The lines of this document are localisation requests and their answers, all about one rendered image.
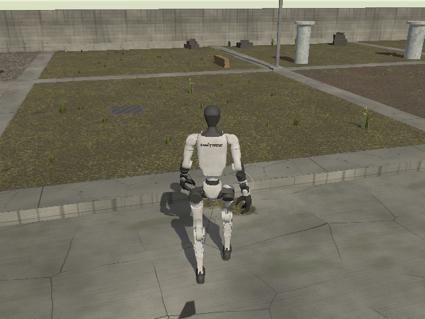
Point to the robot left hand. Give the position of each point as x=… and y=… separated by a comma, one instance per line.
x=190, y=181

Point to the robot thigh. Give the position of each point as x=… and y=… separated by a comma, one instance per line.
x=196, y=201
x=227, y=194

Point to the robot right hand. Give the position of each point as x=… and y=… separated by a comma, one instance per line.
x=248, y=202

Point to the left robot forearm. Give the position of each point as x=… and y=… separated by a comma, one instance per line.
x=184, y=173

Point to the left robot thigh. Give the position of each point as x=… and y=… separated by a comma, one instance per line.
x=196, y=201

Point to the right robot forearm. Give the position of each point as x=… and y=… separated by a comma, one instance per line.
x=241, y=176

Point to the right robot thigh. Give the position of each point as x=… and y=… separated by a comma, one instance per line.
x=227, y=194

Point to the robot right upper arm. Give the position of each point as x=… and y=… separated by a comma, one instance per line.
x=235, y=151

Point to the robot left upper arm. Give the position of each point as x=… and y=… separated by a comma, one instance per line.
x=188, y=150

